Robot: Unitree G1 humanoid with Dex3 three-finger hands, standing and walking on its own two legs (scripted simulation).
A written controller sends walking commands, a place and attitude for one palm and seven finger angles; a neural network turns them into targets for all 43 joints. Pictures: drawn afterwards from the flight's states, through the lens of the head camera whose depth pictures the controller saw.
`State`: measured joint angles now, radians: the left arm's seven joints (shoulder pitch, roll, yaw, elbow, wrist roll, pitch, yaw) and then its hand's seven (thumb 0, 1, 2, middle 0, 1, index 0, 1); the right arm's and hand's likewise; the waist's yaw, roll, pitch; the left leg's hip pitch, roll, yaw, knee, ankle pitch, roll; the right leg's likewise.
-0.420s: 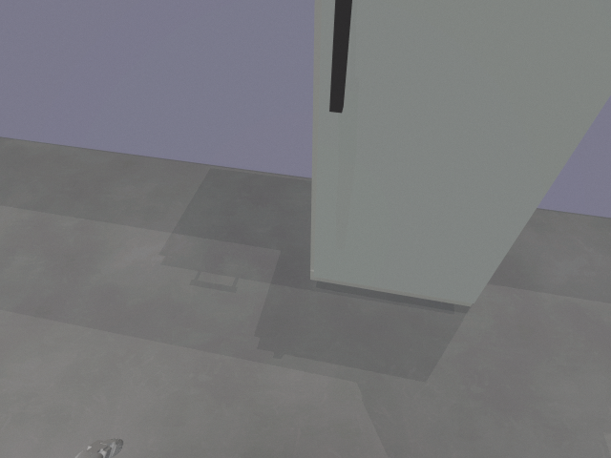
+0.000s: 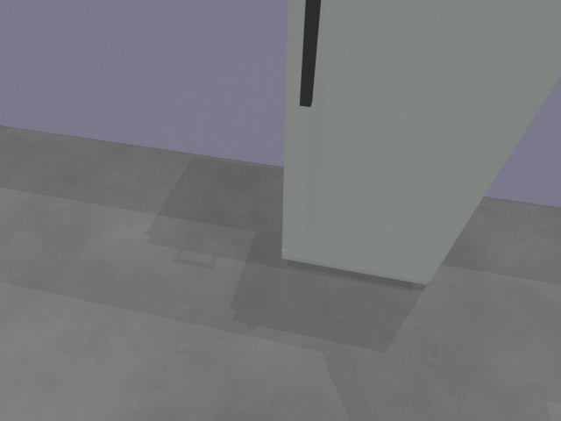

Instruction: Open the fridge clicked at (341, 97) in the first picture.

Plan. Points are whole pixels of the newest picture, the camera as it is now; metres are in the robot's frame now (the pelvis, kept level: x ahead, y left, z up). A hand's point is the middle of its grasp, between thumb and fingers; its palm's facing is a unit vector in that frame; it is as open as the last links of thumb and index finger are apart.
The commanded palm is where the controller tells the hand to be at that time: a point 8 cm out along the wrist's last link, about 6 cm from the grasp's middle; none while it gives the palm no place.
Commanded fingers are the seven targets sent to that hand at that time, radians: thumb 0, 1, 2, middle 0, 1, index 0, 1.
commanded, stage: stand and wait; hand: left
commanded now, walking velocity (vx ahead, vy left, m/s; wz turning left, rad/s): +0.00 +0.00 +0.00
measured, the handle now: (313, 13) +0.82 -0.01 +0.24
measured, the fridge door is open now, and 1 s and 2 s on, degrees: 0 0 0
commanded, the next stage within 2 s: look at it before walking up in 0.44 s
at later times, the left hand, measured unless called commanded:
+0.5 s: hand out of the picture +0.06 +0.24 -0.15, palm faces -0.03 -0.94 -0.34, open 7.4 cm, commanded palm none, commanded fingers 0.00 0.90 0.90 -0.20 -0.30 -0.20 -0.30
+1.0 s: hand out of the picture +0.08 +0.25 -0.15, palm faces -0.02 -0.94 -0.35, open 7.4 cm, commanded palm none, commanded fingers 0.00 0.90 0.90 -0.20 -0.30 -0.20 -0.30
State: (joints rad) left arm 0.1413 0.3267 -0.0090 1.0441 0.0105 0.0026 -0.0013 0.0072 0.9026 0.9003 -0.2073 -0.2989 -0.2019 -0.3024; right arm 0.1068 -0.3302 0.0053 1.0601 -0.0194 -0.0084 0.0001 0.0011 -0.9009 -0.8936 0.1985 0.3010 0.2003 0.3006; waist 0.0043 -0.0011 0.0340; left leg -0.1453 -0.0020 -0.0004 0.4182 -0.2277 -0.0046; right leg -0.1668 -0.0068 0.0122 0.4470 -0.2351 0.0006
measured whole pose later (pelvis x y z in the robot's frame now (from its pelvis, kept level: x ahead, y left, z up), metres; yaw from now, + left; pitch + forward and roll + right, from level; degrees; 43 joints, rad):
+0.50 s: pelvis -0.01 +0.00 +0.00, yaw +0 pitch -2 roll +0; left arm 0.14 0.34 0.00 1.08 0.01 0.00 0.00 0.01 0.90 0.90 -0.21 -0.30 -0.20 -0.30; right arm 0.14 -0.34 0.00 1.12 -0.02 -0.01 0.00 0.00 -0.90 -0.89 0.20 0.30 0.20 0.30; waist 0.00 0.00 0.04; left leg -0.15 0.01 0.00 0.39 -0.19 -0.01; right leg -0.17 0.00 0.01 0.41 -0.20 -0.01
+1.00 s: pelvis +0.00 +0.00 +0.00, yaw +0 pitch -2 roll +0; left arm 0.12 0.34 0.00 1.08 0.01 -0.01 0.00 0.01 0.90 0.90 -0.21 -0.30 -0.20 -0.30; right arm 0.11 -0.34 0.01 1.11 -0.01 -0.01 0.00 0.00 -0.90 -0.89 0.20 0.30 0.20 0.30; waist 0.00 0.01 0.05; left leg -0.13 0.01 -0.01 0.36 -0.19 -0.01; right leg -0.15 0.00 0.01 0.39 -0.20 -0.01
